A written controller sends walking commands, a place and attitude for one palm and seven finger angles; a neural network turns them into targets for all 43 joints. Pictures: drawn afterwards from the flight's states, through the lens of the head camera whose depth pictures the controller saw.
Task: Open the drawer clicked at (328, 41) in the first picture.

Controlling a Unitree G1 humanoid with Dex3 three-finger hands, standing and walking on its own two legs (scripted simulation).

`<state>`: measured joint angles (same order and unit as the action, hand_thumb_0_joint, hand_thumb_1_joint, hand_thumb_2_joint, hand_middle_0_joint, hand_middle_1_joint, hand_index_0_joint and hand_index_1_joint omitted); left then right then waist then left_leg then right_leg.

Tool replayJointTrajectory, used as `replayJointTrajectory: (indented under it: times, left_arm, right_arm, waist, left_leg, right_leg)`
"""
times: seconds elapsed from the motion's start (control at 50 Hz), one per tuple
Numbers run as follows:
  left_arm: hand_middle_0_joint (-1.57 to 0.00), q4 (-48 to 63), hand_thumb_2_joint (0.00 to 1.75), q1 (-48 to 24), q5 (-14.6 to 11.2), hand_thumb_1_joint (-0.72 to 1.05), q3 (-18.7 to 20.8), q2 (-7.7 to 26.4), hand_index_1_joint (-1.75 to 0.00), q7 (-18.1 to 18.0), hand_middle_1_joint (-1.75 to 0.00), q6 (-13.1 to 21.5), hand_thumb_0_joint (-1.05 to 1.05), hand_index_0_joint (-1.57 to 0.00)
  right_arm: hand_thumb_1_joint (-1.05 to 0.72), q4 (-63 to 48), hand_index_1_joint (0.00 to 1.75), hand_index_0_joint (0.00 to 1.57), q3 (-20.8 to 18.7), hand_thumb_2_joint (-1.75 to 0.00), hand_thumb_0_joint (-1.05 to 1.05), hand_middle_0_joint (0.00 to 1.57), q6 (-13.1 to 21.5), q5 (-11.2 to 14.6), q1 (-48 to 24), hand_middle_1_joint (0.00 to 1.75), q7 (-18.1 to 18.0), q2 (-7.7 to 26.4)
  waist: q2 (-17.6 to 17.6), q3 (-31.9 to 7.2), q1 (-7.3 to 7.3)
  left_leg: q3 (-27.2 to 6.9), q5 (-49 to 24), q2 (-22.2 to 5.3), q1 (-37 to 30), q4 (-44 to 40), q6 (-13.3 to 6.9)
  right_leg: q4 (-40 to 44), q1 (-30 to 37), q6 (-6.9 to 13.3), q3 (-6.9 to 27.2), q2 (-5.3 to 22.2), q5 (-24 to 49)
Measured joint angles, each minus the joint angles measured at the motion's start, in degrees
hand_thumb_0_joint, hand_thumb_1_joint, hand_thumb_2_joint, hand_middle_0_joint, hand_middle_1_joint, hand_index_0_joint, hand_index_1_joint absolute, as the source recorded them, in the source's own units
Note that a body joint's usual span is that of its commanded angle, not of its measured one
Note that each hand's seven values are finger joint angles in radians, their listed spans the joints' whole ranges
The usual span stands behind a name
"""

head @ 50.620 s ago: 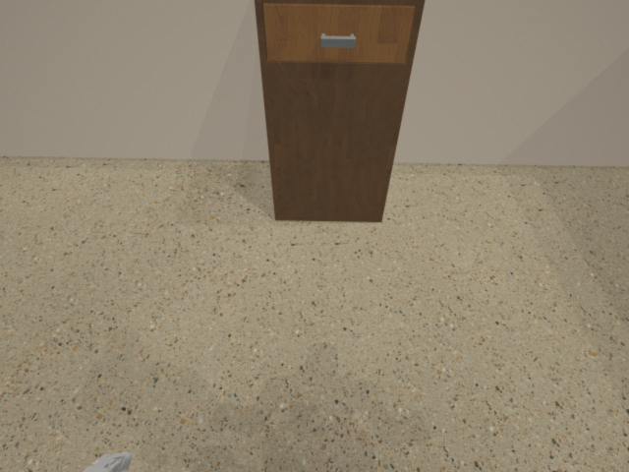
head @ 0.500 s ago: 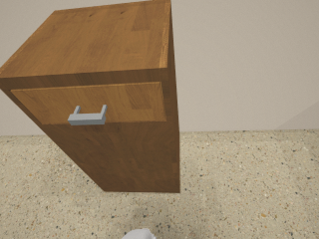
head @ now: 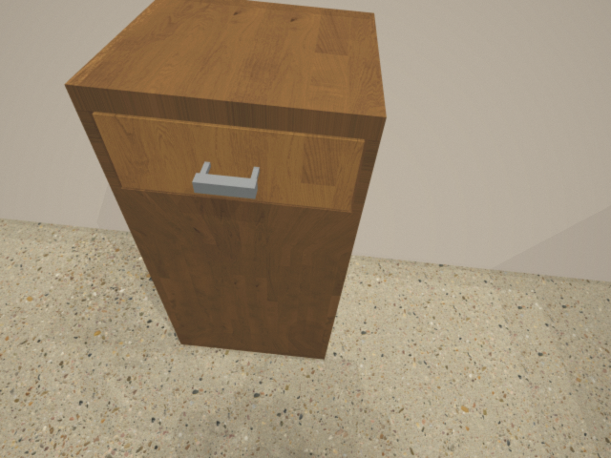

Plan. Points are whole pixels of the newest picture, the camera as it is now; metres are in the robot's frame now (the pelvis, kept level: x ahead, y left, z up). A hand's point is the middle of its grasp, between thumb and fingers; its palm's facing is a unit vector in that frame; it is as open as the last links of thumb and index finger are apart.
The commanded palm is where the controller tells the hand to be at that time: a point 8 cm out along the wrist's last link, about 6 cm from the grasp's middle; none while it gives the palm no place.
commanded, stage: come to a stop and stand still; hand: left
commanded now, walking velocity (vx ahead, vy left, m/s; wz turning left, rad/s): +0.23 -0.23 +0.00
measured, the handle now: (228, 177) +0.53 +0.19 +0.05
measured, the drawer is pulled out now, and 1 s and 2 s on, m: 0.00 0.00 0.00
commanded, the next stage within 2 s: look again from close up in 1.52 s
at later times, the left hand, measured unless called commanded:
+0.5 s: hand out of the picture +0.07 +0.15 -0.17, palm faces -0.05 -0.98 -0.20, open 7.3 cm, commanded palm none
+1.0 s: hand out of the picture +0.04 +0.08 -0.17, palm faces +0.04 -0.98 -0.19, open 7.2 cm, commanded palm none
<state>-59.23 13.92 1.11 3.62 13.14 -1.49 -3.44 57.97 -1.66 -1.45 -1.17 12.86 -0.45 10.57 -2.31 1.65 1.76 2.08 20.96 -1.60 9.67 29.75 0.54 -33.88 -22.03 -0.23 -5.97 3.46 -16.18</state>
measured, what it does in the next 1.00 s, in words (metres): steps on the spot: right foot, then left foot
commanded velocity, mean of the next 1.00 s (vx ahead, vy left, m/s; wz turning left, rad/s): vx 0.03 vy -0.04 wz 0.00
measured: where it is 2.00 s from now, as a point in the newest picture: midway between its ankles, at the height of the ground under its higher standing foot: outside the picture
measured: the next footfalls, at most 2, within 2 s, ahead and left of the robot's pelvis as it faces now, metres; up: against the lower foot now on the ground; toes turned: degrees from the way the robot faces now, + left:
right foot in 0.50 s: +0.04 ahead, -0.15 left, +0.00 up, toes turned -7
left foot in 0.76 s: +0.07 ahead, +0.04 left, +0.00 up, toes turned +2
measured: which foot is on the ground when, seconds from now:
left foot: down 0.00-0.50, up 0.52-0.74, down 0.76-1.00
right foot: up 0.00-0.48, down 0.50-1.00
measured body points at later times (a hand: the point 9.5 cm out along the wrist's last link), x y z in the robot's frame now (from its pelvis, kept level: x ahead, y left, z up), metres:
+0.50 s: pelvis +0.01 -0.04 +0.00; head +0.04 -0.04 +0.45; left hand +0.07 +0.20 -0.15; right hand -0.12 -0.23 -0.14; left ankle -0.03 +0.12 -0.73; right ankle +0.00 -0.14 -0.74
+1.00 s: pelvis +0.05 -0.09 +0.01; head +0.06 -0.09 +0.46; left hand +0.03 +0.14 -0.15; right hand +0.07 -0.31 -0.15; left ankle +0.01 +0.06 -0.73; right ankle +0.00 -0.14 -0.73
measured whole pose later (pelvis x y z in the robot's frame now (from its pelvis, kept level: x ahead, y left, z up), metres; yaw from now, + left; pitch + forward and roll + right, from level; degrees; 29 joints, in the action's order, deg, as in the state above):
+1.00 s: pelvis +0.05 -0.09 +0.01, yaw -1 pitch -1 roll +0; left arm -66.6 15.4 0.2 0.3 8.3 -1.5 0.4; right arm 64.9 0.0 0.1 -0.8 12.2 -2.7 9.5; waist 0.2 2.0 1.0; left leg 6.2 14.9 -4.6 7.1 23.1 2.7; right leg -21.4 -5.2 4.2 -7.1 -2.5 -16.1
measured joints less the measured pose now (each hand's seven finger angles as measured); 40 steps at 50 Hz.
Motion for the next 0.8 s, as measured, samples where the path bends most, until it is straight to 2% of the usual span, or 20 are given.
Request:
replayJointTrajectory:
  times: [0.04, 0.08, 0.14, 0.18, 0.24, 0.32, 0.42, 0.48, 0.5, 0.56, 0.6, 0.66, 0.72, 0.76, 0.8]
  left_arm:
    - [-0.20, -1.2, 0.90, 1.3, 0.1, 0.91, 0.2, 0.3, -0.30, 0.2, -0.30, -0.6, 0.00, -0.20]
    - [-0.20, -1.9, 0.90, 2.2, 0.4, 0.91, 0.4, 0.2, -0.30, 1.0, -0.30, -0.5, 0.00, -0.20]
    - [-0.19, -2.2, 0.90, 3.3, 0.6, 0.91, 0.4, -0.1, -0.30, 2.0, -0.30, 0.7, 0.00, -0.20]
    - [-0.19, -2.4, 0.90, 4.0, 0.7, 0.91, 0.3, -0.5, -0.30, 2.3, -0.30, 1.1, 0.00, -0.20]
    - [-0.19, -3.1, 0.90, 4.4, 0.8, 0.91, 0.2, -1.1, -0.30, 2.4, -0.30, 1.0, 0.00, -0.20]
    - [-0.19, -3.5, 0.90, 3.1, 0.6, 0.91, -0.2, -1.8, -0.30, 2.4, -0.30, 0.4, 0.00, -0.20]
    - [-0.19, -3.3, 0.90, -0.9, 0.0, 0.93, -0.6, -2.3, -0.30, 1.6, -0.30, 0.9, 0.01, -0.20]
    - [-0.19, -2.8, 0.90, -2.7, -0.5, 0.94, -0.7, -2.1, -0.30, 1.6, -0.30, 2.3, 0.01, -0.20]
    - [-0.19, -2.8, 0.90, -3.1, -0.6, 0.94, -0.8, -2.2, -0.30, 1.4, -0.30, 3.1, 0.01, -0.20]
    - [-0.19, -3.3, 0.90, -4.6, -0.6, 0.93, -1.5, -4.1, -0.30, 0.8, -0.30, 4.4, 0.01, -0.20]
    - [-0.20, -3.2, 0.90, -5.1, -0.7, 0.94, -1.6, -4.6, -0.30, 0.2, -0.30, 5.0, 0.00, -0.20]
    - [-0.20, -3.2, 0.90, -5.8, -0.7, 0.95, -1.7, -4.6, -0.30, -0.4, -0.30, 5.2, -0.01, -0.20]
    - [-0.20, -3.3, 0.90, -5.7, -0.8, 0.96, -1.8, -4.6, -0.30, -0.6, -0.30, 5.0, -0.01, -0.20]
    - [-0.20, -3.6, 0.90, -5.2, -0.9, 0.96, -2.0, -4.7, -0.30, -0.5, -0.30, 4.7, -0.02, -0.20]
    - [-0.20, -4.4, 0.90, -4.5, -1.2, 0.97, -1.7, -4.0, -0.30, -0.7, -0.30, 4.4, -0.02, -0.20]
  right_arm:
    - [-0.91, 0.5, 0.30, 0.20, 1.0, -0.90, 0.00, 0.20, -0.1, -0.7, 2.3, 0.29, -0.2, -1.8]
    - [-0.91, 1.5, 0.30, 0.20, 1.7, -0.90, 0.00, 0.20, 0.2, -0.9, 4.7, 0.29, -0.7, -3.1]
    - [-0.92, 2.8, 0.30, 0.20, 2.3, -0.90, 0.00, 0.20, 1.1, -0.6, 7.5, 0.29, -1.0, -4.4]
    - [-0.91, 3.4, 0.30, 0.21, 2.3, -0.90, 0.00, 0.20, 1.9, -0.5, 8.9, 0.29, -1.2, -5.0]
    - [-0.91, 4.0, 0.30, 0.21, 2.3, -0.90, 0.00, 0.20, 2.9, -0.4, 10.6, 0.30, -1.8, -5.8]
    - [-0.91, 5.0, 0.30, 0.21, 2.1, -0.90, 0.00, 0.20, 3.4, -0.7, 12.4, 0.30, -2.2, -6.2]
    - [-0.91, 6.7, 0.30, 0.21, 1.6, -0.90, 0.00, 0.20, 2.7, -0.9, 13.5, 0.30, -2.1, -5.7]
    - [-0.91, 7.9, 0.30, 0.21, 1.1, -0.90, 0.00, 0.20, 2.0, -0.5, 14.3, 0.30, -1.9, -5.1]
    - [-0.91, 8.4, 0.30, 0.21, 0.9, -0.90, 0.00, 0.20, 1.8, -0.2, 14.4, 0.30, -1.8, -4.9]
    - [-0.91, 9.4, 0.30, 0.20, 0.8, -0.90, 0.00, 0.20, 0.5, 0.2, 13.0, 0.29, -1.7, -3.3]
    - [-0.91, 9.4, 0.30, 0.20, 0.7, -0.90, 0.00, 0.20, 0.0, 0.3, 11.6, 0.29, -1.7, -3.1]
    - [-0.91, 8.9, 0.30, 0.20, 0.7, -0.90, 0.00, 0.20, 0.0, 0.5, 8.5, 0.29, -1.8, -3.1]
    - [-0.91, 7.8, 0.30, 0.20, 0.7, -0.90, 0.00, 0.20, 0.4, 0.5, 5.2, 0.29, -1.8, -3.0]
    - [-0.91, 7.1, 0.30, 0.20, 0.8, -0.90, 0.00, 0.20, 0.8, 0.4, 3.4, 0.29, -1.7, -2.8]
    - [-0.93, 7.7, 0.30, 0.20, 0.9, -0.90, 0.01, 0.20, 1.0, -0.1, 1.7, 0.29, -2.4, -3.0]
  waist:
    - [-0.5, -1.8, -0.61]
    - [-0.3, -3.2, -1.03]
    - [-0.5, -3.9, -0.91]
    - [-0.8, -3.7, -1.03]
    - [-1.2, -2.9, -1.79]
    - [-1.2, -1.0, -3.14]
    - [0.0, 1.3, -4.85]
    - [0.7, 1.4, -5.08]
    - [1.0, 1.2, -4.82]
    - [4.3, 1.2, -5.30]
    - [4.5, 0.8, -4.96]
    - [4.0, 0.6, -4.03]
    - [4.0, 0.4, -3.18]
    - [4.4, 0.2, -2.80]
    - [3.0, 0.2, -2.37]
  left_leg:
    - [-0.1, -1.6, -0.2, -0.5, -0.8, -0.7]
    - [-0.6, -3.8, -0.6, -1.6, -3.7, -1.0]
    - [-0.7, -6.4, -0.6, -2.8, -7.8, -1.2]
    - [-0.3, -7.3, -0.4, -3.1, -9.4, -1.4]
    - [0.6, -7.8, -0.2, -3.2, -10.5, -1.4]
    - [1.2, -7.8, -0.8, -2.9, -10.6, -1.0]
    - [1.4, -6.5, -2.2, -1.8, -8.4, 0.8]
    - [1.3, -4.2, -2.6, -0.2, -4.6, 2.3]
    - [1.4, -3.0, -2.6, 0.5, -2.6, 2.9]
    - [0.0, 4.3, -3.6, 2.7, 4.0, 1.8]
    - [0.3, 6.5, -3.3, 4.5, 8.5, 1.5]
    - [1.1, 5.2, -3.3, 5.8, 10.8, 1.7]
    - [1.7, 1.2, -3.5, 5.2, 7.5, 1.9]
    - [1.9, -3.7, -3.7, 3.2, 1.9, 1.9]
    - [2.2, -4.4, -3.4, 1.6, -0.1, 1.7]
  right_leg:
    - [-7.6, -1.8, -0.4, 2.8, -1.8, -4.8]
    - [-16.6, -3.6, -0.6, 4.7, -3.3, -3.9]
    - [-26.4, -5.5, -0.9, 6.2, -3.8, 0.1]
    - [-30.2, -6.2, -1.2, 6.8, -3.6, 1.7]
    - [-31.3, -6.4, -1.6, 7.0, -2.8, 2.1]
    - [-25.7, -5.2, -2.1, 5.6, -1.3, -0.8]
    - [-10.4, -0.1, -1.6, 3.2, -1.0, -5.7]
    - [1.9, 5.6, -1.2, 2.1, -1.3, -0.5]
    - [4.6, 7.1, -0.1, 2.0, -1.3, 0.5]
    - [4.2, 8.5, 2.2, 0.0, -2.8, -0.8]
    - [5.6, 10.2, 2.8, -1.1, -3.0, -0.7]
    - [7.8, 12.4, 3.6, -2.0, -3.6, -0.1]
    - [8.4, 13.3, 4.2, -2.6, -4.9, -0.1]
    - [7.8, 13.5, 4.4, -3.1, -6.0, -0.8]
    - [7.4, 14.1, 4.4, -2.9, -5.9, -1.5]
